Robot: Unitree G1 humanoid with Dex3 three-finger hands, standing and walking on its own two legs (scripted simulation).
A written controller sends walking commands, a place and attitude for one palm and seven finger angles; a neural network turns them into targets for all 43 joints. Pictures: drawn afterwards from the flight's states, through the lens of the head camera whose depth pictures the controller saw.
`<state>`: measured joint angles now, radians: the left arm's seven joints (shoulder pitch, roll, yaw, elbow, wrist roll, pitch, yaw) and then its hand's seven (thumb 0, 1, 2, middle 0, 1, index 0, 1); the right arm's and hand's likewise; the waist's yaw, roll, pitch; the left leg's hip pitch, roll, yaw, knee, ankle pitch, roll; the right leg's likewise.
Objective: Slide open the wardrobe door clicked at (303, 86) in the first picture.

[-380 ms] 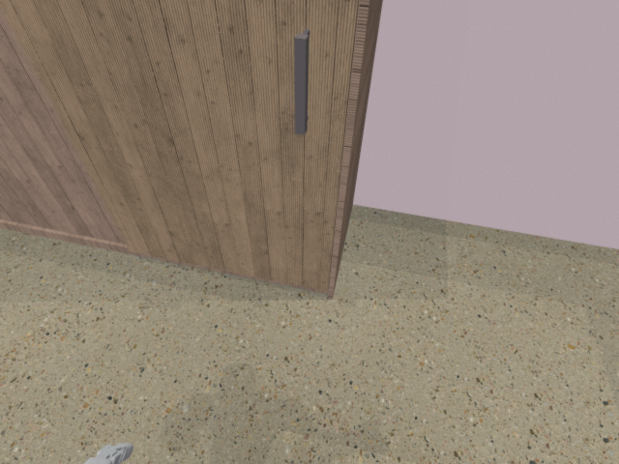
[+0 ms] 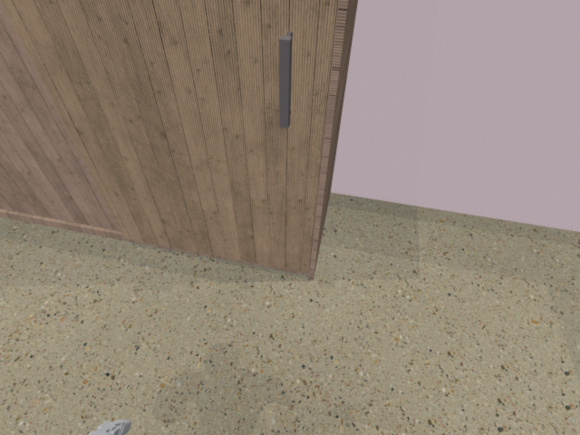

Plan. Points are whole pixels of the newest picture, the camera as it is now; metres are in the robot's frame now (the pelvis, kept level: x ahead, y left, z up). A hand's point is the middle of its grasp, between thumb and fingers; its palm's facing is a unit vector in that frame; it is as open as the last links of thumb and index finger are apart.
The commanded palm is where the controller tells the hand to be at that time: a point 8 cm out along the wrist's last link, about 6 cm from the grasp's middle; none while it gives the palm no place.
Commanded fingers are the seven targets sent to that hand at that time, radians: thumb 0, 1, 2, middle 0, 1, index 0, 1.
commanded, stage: stand and wait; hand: right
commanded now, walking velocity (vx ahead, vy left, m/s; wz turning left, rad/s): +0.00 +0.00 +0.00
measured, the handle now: (287, 81) +0.83 +0.05 +0.09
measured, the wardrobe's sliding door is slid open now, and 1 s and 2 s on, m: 0.00 0.00 0.00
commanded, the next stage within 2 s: look at it before walking up in 0.44 s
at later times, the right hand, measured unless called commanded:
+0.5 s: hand out of the picture +0.07 -0.23 -0.15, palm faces -0.02 +0.94 -0.33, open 7.4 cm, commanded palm none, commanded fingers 0.00 -0.90 -0.90 0.20 0.30 0.20 0.30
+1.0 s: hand out of the picture +0.06 -0.24 -0.15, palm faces -0.02 +0.95 -0.32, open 7.4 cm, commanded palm none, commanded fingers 0.00 -0.90 -0.90 0.20 0.30 0.20 0.30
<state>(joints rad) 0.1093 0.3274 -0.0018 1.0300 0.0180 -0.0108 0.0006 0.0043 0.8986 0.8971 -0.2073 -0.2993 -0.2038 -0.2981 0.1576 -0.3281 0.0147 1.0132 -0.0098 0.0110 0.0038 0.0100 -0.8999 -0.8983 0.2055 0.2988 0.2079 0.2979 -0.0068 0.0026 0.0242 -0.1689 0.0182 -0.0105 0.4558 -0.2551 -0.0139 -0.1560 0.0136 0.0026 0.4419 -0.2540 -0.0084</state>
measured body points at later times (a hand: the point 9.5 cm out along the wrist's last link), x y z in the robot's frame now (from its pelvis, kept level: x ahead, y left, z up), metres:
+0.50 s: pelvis -0.01 +0.01 +0.00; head -0.01 +0.01 +0.45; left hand +0.06 +0.30 -0.13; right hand +0.07 -0.28 -0.13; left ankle +0.00 +0.13 -0.74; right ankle -0.01 -0.11 -0.74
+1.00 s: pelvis +0.00 +0.01 +0.01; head +0.00 +0.01 +0.45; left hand +0.07 +0.30 -0.13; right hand +0.06 -0.28 -0.13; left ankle +0.00 +0.13 -0.74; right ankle -0.01 -0.11 -0.74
